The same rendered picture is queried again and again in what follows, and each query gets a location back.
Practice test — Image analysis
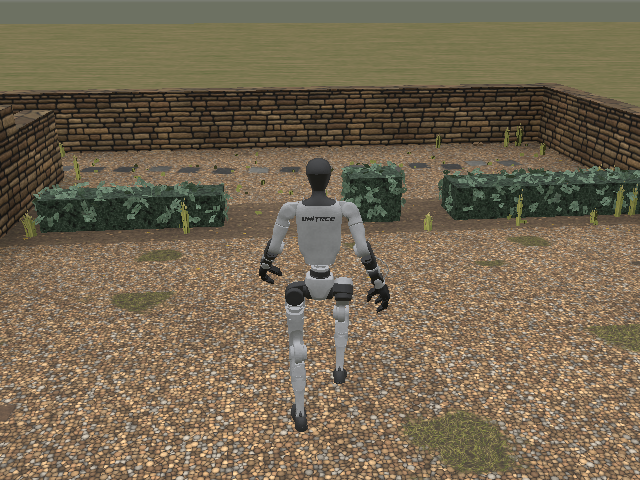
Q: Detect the right robot forearm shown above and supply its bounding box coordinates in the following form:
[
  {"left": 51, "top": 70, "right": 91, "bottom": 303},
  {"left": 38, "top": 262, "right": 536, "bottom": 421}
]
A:
[{"left": 361, "top": 241, "right": 385, "bottom": 289}]

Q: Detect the left robot foot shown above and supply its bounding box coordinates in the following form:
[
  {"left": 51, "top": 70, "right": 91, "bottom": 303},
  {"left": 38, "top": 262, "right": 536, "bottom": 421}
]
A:
[{"left": 291, "top": 404, "right": 308, "bottom": 432}]

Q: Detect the right robot upper arm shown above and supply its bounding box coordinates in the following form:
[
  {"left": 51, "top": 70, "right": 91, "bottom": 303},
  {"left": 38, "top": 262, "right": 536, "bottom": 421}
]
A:
[{"left": 339, "top": 201, "right": 370, "bottom": 258}]

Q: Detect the left robot forearm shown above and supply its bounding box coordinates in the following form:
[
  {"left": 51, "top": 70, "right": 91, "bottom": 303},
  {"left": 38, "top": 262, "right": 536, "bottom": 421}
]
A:
[{"left": 260, "top": 238, "right": 278, "bottom": 269}]

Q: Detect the humanoid robot torso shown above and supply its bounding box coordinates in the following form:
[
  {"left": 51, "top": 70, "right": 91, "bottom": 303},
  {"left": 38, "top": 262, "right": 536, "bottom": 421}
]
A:
[{"left": 296, "top": 197, "right": 343, "bottom": 300}]

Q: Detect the robot right hand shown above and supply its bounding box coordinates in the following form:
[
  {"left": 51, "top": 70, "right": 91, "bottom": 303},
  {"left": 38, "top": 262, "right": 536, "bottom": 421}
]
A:
[{"left": 367, "top": 284, "right": 390, "bottom": 313}]

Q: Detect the left robot upper arm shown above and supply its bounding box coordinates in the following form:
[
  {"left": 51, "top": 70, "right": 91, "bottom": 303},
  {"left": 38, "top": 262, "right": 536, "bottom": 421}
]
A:
[{"left": 268, "top": 201, "right": 299, "bottom": 254}]

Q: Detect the robot left hand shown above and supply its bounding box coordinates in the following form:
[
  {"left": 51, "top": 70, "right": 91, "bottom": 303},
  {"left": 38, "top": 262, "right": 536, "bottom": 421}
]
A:
[{"left": 259, "top": 265, "right": 282, "bottom": 284}]

